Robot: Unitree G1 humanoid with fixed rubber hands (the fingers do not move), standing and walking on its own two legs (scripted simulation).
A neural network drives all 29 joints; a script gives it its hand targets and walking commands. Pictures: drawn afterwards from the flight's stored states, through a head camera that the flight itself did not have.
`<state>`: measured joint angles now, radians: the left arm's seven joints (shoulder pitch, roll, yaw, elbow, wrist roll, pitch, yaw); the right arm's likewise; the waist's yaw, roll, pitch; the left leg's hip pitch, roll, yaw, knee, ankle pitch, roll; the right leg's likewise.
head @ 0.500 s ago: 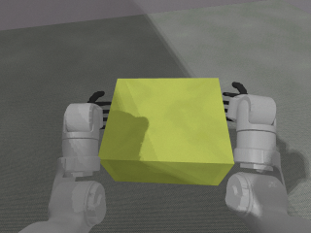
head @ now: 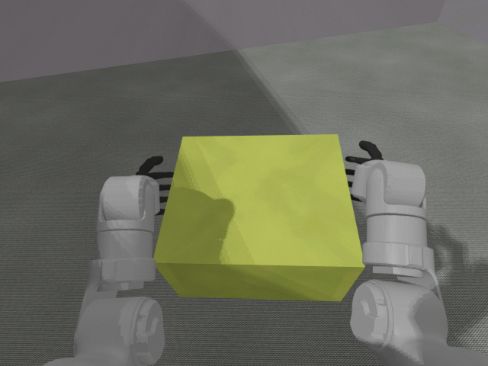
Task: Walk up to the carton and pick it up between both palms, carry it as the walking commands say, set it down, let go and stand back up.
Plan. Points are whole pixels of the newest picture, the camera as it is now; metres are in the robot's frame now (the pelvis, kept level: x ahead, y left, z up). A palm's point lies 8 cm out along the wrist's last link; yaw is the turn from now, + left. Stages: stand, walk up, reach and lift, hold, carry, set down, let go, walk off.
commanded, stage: carry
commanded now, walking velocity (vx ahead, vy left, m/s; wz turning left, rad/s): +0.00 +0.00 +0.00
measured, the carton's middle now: (258, 215) +0.36 -0.03 +0.06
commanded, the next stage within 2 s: none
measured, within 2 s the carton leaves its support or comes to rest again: neither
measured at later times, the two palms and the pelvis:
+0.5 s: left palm (146, 220) +0.30 +0.14 +0.13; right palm (390, 202) +0.30 -0.21 +0.15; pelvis -0.03 -0.01 +0.00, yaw +0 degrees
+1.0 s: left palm (147, 226) +0.30 +0.15 +0.12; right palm (382, 210) +0.31 -0.21 +0.13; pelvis -0.02 -0.01 +0.00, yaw +0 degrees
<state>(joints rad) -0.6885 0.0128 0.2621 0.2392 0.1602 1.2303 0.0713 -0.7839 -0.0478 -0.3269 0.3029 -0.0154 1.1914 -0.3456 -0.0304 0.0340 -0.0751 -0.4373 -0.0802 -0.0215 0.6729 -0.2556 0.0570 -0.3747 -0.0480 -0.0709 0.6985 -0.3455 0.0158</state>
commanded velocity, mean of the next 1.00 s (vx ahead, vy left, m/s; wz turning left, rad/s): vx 0.00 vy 0.05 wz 0.00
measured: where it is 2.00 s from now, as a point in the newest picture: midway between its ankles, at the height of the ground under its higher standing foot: outside the picture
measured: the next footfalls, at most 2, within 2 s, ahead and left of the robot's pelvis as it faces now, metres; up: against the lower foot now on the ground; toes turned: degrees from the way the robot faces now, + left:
left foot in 1.12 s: +0.02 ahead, +0.13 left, +0.00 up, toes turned +0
right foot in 1.80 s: -0.06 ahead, -0.05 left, +0.00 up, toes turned +0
